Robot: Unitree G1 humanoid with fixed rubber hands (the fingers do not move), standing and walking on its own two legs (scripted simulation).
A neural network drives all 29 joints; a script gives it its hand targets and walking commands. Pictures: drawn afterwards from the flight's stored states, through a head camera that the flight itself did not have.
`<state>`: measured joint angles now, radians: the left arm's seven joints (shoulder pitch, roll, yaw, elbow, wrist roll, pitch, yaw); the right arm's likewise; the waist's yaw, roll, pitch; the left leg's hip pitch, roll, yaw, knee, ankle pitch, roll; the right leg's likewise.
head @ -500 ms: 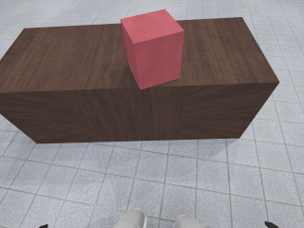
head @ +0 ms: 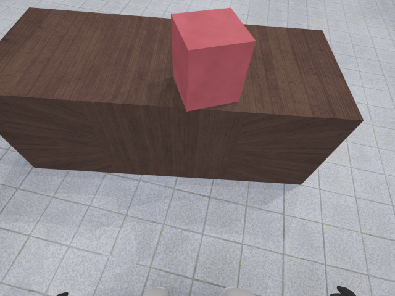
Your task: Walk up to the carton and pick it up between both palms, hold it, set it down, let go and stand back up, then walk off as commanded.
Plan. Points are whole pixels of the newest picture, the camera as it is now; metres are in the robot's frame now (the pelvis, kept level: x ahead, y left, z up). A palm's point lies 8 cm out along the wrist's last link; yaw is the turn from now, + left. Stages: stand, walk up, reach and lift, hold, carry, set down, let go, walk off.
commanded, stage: stand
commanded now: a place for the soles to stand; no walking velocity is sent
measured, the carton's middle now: (207, 61) +0.85 -0.01 -0.07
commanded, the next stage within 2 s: none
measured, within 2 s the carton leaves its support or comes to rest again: neither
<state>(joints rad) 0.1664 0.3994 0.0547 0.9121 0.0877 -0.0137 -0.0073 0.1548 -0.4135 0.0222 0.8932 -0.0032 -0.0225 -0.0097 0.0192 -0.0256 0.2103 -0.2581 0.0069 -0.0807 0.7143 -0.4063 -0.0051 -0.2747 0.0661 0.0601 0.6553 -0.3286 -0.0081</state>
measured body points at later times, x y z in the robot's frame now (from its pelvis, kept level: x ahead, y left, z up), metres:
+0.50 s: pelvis +0.00 +0.00 +0.00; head +0.06 +0.00 +0.45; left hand +0.11 +0.31 -0.12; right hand +0.10 -0.32 -0.11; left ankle -0.01 +0.13 -0.72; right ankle +0.02 -0.12 -0.72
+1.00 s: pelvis -0.02 -0.02 +0.01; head +0.02 -0.02 +0.45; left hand +0.10 +0.30 -0.11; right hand +0.08 -0.33 -0.11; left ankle -0.01 +0.13 -0.72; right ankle +0.02 -0.12 -0.72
